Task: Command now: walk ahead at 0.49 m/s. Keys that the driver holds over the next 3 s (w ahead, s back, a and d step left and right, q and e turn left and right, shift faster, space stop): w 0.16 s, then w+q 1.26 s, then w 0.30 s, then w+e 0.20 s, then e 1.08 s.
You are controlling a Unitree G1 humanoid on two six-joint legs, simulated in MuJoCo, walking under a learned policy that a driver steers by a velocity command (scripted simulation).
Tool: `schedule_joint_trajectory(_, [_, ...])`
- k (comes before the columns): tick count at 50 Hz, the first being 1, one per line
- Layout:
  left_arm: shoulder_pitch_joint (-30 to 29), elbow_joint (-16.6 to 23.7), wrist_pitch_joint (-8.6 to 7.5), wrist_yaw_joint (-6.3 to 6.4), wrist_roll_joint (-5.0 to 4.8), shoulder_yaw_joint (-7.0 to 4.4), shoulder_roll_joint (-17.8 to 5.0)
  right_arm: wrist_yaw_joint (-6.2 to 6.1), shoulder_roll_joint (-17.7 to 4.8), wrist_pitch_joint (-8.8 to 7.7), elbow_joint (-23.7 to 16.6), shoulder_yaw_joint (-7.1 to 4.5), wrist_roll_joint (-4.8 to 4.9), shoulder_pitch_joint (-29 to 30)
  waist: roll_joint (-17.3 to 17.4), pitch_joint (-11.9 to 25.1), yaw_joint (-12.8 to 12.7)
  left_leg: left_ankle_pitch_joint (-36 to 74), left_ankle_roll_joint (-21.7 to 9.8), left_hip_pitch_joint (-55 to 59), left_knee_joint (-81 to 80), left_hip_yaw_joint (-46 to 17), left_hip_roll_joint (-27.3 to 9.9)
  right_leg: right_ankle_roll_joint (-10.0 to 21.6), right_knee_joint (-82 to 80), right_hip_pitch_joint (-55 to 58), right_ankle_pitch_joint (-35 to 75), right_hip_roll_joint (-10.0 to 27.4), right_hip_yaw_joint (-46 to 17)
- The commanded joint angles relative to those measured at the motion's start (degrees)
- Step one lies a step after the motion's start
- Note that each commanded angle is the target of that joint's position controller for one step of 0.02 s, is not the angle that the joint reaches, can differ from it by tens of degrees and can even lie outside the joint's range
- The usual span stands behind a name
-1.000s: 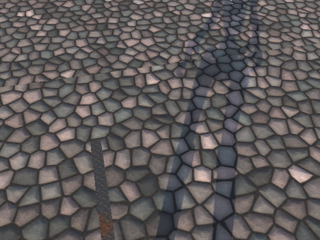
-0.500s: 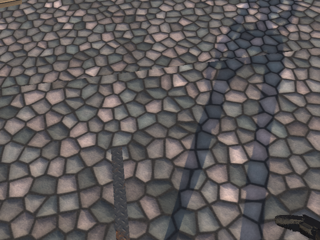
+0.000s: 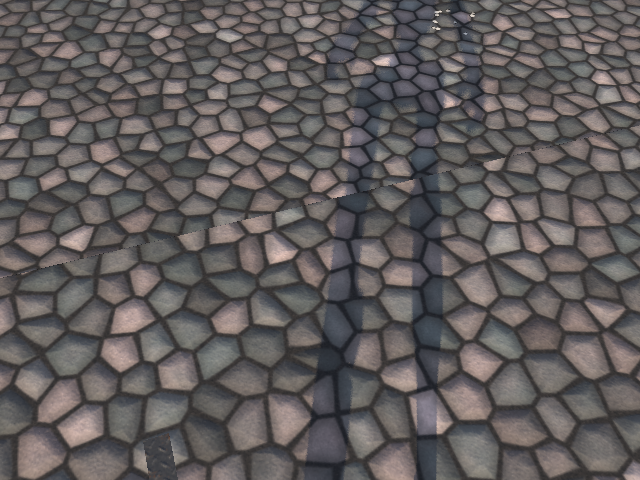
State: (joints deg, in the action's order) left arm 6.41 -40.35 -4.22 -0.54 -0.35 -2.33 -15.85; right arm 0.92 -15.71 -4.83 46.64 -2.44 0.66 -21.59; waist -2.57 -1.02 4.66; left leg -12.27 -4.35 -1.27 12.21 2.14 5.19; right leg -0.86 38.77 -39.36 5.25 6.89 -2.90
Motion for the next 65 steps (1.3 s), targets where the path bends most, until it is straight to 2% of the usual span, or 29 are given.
schedule_joint_trajectory(1, [-8.1,5.86,-1.41,-1.13,-0.45,-0.21,-2.66,-0.46,-9.93,0.07,-1.77,-2.29,0.38,-2.0,4.37,-3.82,1.06,12.71,-7.68,-1.35,-3.67,-7.92,-16.52,0.53,-5.71,0.85,2.09,-1.84,1.83])
schedule_joint_trajectory(5, [-10.02,7.69,-1.92,-2.57,-0.6,-0.45,-3.75,-0.98,-10.82,1.62,-0.21,-2.59,0.48,-3.48,6.04,-2.96,-0.03,21.84,-6.44,6.85,1.96,-9.08,-19.53,3.14,-10.05,1.54,-6.67,-3.79,2.39])
schedule_joint_trajectory(8, [6.1,3.56,-1.97,-1.83,-0.23,-3.07,-9.04,-1.5,-11.19,2.36,-0.79,-2.34,0.21,-0.83,7.29,8.33,-9.2,43.16,-3.17,3.14,21.15,-5.02,-15.37,7.67,-12.29,27.12,-7.02,-6.99,5.18])
schedule_joint_trajectory(9, [17.25,1.74,-1.71,-1.0,0.64,-4.22,-13.43,-1.59,-8.04,2.02,-2.6,-0.95,-1.15,-1.01,1.26,17.85,-12.96,25.88,-1.17,-10.75,39.36,-3.61,-11.94,11.82,-9.15,47.26,-3.8,4.71,-7.55])
schedule_joint_trajectory(10, [18.65,0.72,-1.49,-1.23,0.61,-4.68,-15.65,-0.92,-1.04,0.85,-2.82,1.03,-0.48,-9.31,-13.62,25.11,-8.44,-18.73,2.1,-33.73,57.45,-5.08,-1.65,20.09,-14.35,65.49,-16.48,17.14,-34.19])
schedule_joint_trajectory(11, [18.73,1.34,-1.28,-0.95,0.24,-3.24,-9.38,-0.73,-7.89,0.01,-2.04,-0.5,1.01,-4.31,-6.76,21.92,-11.96,-20.35,1.69,-39.66,62.73,-11.84,-3.93,17.6,-18.56,62.72,-22.84,15.93,-35.3])
schedule_joint_trajectory(12, [15.04,1.34,-1.18,-0.58,0.26,-2.57,-7.78,-0.6,-10.12,-0.39,-4.09,-1.41,2.29,1.52,-4.34,12.88,-11.44,-15.08,1.53,-42.28,62.68,-10.54,-6.43,15.09,-20.14,54.85,-20.02,14.28,-25.59])
schedule_joint_trajectory(14, [8.66,1.34,-1.44,-0.69,0.69,-1.92,-5.52,-0.88,-8.64,-0.08,-4.78,-1.54,1.11,5.11,0.14,4.6,-7.67,-7.04,2.6,-38.77,57.11,-8.75,-10.52,13.27,-24.23,40.51,-11.08,9.85,-14.6])
schedule_joint_trajectory(20, [5.99,-1.67,-3.34,-0.46,1.23,-2.63,-5.89,-1.28,-4.59,3.19,-4.86,-1.51,0.81,4.35,-0.97,-0.84,-3.86,2.67,5.2,-36.9,49.94,-9.59,-12.77,12.88,-31.69,30.24,-1.62,7.36,0.45])
schedule_joint_trajectory(25, [7.38,-3.33,-2.52,0.58,0.93,-3.11,-7.97,0.38,-2.89,2.2,-7.55,-0.82,0.53,13.03,0.12,-2.76,-6.95,16.43,4.53,-36.06,32.42,-5.02,-11.83,10.6,-32.37,33.09,0.15,5.48,9.42])
schedule_joint_trajectory(30, [11.41,-5.74,-0.4,1.03,-0.45,-4.02,-10.24,2.11,-2.97,2.22,-12.03,-0.71,0.59,20.31,0.57,-4.67,-9.01,11.7,1.82,-39.53,24.79,-1.65,-10.78,9.55,-28.5,43.79,5.04,9.37,11.84])
schedule_joint_trajectory(33, [9.82,-5.38,0.96,1.63,-1.02,-4.71,-12.52,2.59,-5.48,2.69,-12.89,-2.09,0.49,16.8,-2.09,-0.47,-5.32,2.98,-1.43,-31.29,24.29,2.89,-6.07,7.59,-18.19,46.82,28.8,9.62,14.11])
schedule_joint_trajectory(35, [8.33,-4.76,1.72,2.09,-1.19,-4.42,-12.24,1.73,-10.48,3.11,-9.34,-5.14,0.76,1.42,-0.85,7.83,3.37,4.54,-5.18,-9.44,20.03,3.7,-1.31,4.71,3.2,39.6,31.94,6.29,16.39])
schedule_joint_trajectory(36, [10.43,-3.46,1.14,2.05,0.74,-2.89,-8.19,0.35,-15.93,3.77,-7.91,-6.81,0.98,-5.51,9.08,12.94,4.5,6.93,-8.9,7.57,19.38,-12.06,-10.99,2.02,21.91,23.87,4.32,2.58,16.42])
schedule_joint_trajectory(37, [13.73,-0.34,-0.68,1.19,0.98,-0.96,-2.51,0.53,-19.29,3.06,-9.9,-6.79,1.06,-1.6,19.88,19.95,-2.0,-5.83,-20.76,23.12,9.43,-46.25,-23.14,-0.94,40.92,1.23,-38.75,-10.47,6.6])
schedule_joint_trajectory(38, [17.09,-4.57,-2.07,-4.53,8.77,1.25,-0.27,0.45,-8.26,0.34,-2.36,-3.51,-7.41,-18.48,7.22,26.29,6.36,-25.78,-13.49,29.01,6.4,-41.97,-17.63,5.16,33.97,-2.7,-28.08,-8.19,-9.63])
schedule_joint_trajectory(39, [7.25,-2.24,-3.54,-4.05,6.98,0.08,-2.94,1.25,-6.69,-1.5,-1.87,-3.51,-5.67,-12.84,9.05,-1.36,5.29,-21.37,-11.42,16.59,5.74,-37.26,-16.97,3.5,39.13,-16.44,-27.69,-7.36,-5.06])
schedule_joint_trajectory(40, [6.09,-1.14,-4.16,-2.87,6.33,-0.04,-5.68,1.54,-4.57,-2.22,-2.23,-2.11,-4.05,-6.52,4.74,2.13,1.97,-13.17,-12.41,10.62,4.79,-33.09,-16.32,3.75,36.54,-12.67,-25.2,-4.37,-5.23])
schedule_joint_trajectory(41, [6.25,0.06,-4.04,-1.84,6.72,0.94,-3.64,1.87,-2.46,-2.8,-2.04,-1.07,-3.53,-2.97,5.45,3.1,-0.94,-8.42,-12.5,5.31,5.38,-29.67,-14.99,3.54,34.94,-9.57,-22.91,-2.72,-5.52])
schedule_joint_trajectory(44, [7.47,-0.04,-1.64,-0.18,5.56,1.46,-4.87,2.19,-2.73,-3.14,-4.44,0.16,-4.14,6.57,4.2,3.58,-6.07,0.02,-13.54,-13.74,1.05,-24.55,-14.14,0.99,29.88,0.37,-19.2,0.21,-4.05])
schedule_joint_trajectory(49, [-1.37,2.6,0.41,-0.15,4.52,3.95,-1.12,4.45,-6.78,-4.17,-3.01,-0.52,-4.45,2.13,4.04,0.78,-3.11,16.02,-11.96,-21.37,1.83,-15.85,-8.86,-3.07,6.03,9.06,-7.3,-1.92,2.08])
schedule_joint_trajectory(55, [-11.08,4.7,0.14,-0.9,4.05,3.96,-3.65,5.71,-7.75,-1.99,-0.26,-2.05,-4.68,-5.79,6.34,-1.61,0.05,17.58,-11.6,-4.8,6.64,-25.1,-14.89,-0.35,-8.64,6.51,-5.48,-4.96,1.46])
schedule_joint_trajectory(58, [-3.63,2.3,-1.48,0.26,1.7,2.33,-7.47,4.89,-8.3,-1.76,-0.32,-2.42,-5.41,-1.95,5.76,2.67,-5.27,30.78,-5.87,-6.24,13.95,-23.19,-11.71,5.38,-11.18,24.14,-1.27,-6.14,3.47])
schedule_joint_trajectory(59, [7.84,-0.81,-2.58,0.56,1.23,1.42,-8.95,4.83,-5.32,-2.24,-1.22,-1.39,-5.78,-0.38,1.54,11.33,-9.72,30.21,-2.0,-13.59,26.14,-19.48,-6.11,10.92,-7.59,42.5,2.56,-2.08,0.25])
schedule_joint_trajectory(60, [20.87,-3.19,-2.85,0.57,2.15,0.52,-11.74,4.41,2.33,-3.41,-2.04,0.78,-7.11,-10.46,-12.51,27.36,-8.98,0.74,2.8,-29.22,43.74,-14.43,4.36,26.56,-8.34,70.18,13.02,13.44,-20.2])
schedule_joint_trajectory(61, [25.96,-5.29,-1.97,0.25,3.43,1.51,-8.54,5.06,0.11,-3.41,-2.22,0.3,-5.53,-6.62,-10.32,25.58,-12.71,-21.6,3.52,-44.8,59.1,-12.35,4.88,26.55,-17.8,74.16,-7.07,19.2,-36.3])
schedule_joint_trajectory(62, [20.8,-4.96,-2.33,0.46,3.29,0.83,-7.94,4.66,-2.79,-2.78,-3.15,-0.68,-4.71,1.42,-2.95,8.44,-12.48,-15.42,1.94,-51.56,64.74,-11.59,-1.18,18.74,-22.0,58.78,-23.73,16.98,-29.97])
schedule_joint_trajectory(63, [13.54,-3.84,-2.19,0.65,2.81,1.72,-4.7,3.15,-3.1,-2.39,-1.81,-0.74,-4.45,2.69,-1.29,1.7,-9.55,-8.6,1.24,-49.56,63.83,-9.96,-5.58,15.39,-25.03,45.51,-28.83,14.7,-22.15])
schedule_joint_trajectory(65, [8.78,-3.08,-1.94,1.37,2.59,3.56,1.76,2.69,-1.5,-1.65,-0.5,0.11,-6.12,2.23,-1.21,3.29,-6.04,-2.66,0.96,-40.01,57.47,-9.87,-10.17,14.34,-29.54,36.76,-15.54,11.56,-12.98])
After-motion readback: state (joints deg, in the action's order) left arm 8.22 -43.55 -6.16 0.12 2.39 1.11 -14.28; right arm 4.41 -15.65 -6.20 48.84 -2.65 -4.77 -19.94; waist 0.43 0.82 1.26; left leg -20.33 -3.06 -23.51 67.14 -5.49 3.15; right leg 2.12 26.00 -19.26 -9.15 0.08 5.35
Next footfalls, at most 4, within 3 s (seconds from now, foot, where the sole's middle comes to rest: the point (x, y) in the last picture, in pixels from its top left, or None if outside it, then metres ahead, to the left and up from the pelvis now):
0.16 right None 0.29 -0.14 -0.78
0.70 left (243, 456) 0.55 0.13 -0.78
1.18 right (268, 312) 0.90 0.07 -0.78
1.68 left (114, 301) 0.96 0.45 -0.78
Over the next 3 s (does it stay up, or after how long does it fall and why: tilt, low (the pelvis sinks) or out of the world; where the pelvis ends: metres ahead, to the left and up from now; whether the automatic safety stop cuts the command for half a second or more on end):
stays up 1.26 0.53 -0.12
